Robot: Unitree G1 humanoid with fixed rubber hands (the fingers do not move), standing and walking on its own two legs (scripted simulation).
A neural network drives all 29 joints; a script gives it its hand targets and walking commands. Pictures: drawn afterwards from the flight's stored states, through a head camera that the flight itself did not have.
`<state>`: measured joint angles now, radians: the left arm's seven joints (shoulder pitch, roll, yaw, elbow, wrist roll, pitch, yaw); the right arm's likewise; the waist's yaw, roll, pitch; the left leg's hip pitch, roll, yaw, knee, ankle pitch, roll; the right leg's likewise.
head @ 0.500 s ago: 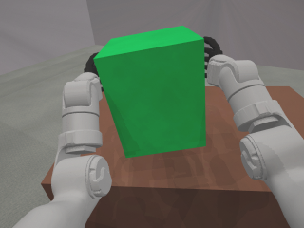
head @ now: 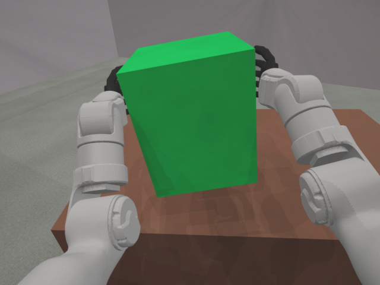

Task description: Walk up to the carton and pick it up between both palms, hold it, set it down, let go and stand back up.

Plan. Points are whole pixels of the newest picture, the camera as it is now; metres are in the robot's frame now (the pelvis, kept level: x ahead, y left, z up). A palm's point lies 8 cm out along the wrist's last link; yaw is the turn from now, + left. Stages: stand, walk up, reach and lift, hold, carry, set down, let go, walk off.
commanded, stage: hold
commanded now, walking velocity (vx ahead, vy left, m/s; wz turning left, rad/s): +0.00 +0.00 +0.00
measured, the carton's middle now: (194, 111) +0.39 -0.01 +0.26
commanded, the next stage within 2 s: set down in 1.50 s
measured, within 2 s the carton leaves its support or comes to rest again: neither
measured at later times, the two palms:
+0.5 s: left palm (116, 101) +0.38 +0.14 +0.30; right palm (267, 82) +0.37 -0.15 +0.32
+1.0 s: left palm (114, 101) +0.38 +0.14 +0.30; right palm (266, 82) +0.37 -0.15 +0.32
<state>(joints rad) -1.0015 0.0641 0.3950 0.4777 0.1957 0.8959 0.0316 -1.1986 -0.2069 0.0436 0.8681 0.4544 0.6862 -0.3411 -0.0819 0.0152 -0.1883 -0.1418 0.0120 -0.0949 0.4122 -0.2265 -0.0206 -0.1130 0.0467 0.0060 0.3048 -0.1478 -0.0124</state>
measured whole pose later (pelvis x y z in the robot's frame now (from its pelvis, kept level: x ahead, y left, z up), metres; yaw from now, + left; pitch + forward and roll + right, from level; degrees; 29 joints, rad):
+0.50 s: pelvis +0.00 +0.00 +0.00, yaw +0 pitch -2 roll -2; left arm -1.01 0.07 0.39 0.51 0.19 0.88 0.04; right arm -1.20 -0.21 0.05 0.89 0.46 0.68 -0.34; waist -0.08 0.02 -0.19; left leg -0.15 0.01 -0.10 0.41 -0.23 -0.02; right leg -0.12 0.05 0.01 0.30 -0.15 -0.01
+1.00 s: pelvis +0.00 +0.00 +0.00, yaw +0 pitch -2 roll -2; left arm -1.01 0.07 0.39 0.50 0.19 0.88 0.04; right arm -1.21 -0.21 0.05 0.89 0.46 0.68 -0.34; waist -0.08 0.02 -0.19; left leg -0.15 0.01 -0.10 0.41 -0.23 -0.02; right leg -0.12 0.05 0.01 0.30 -0.15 -0.01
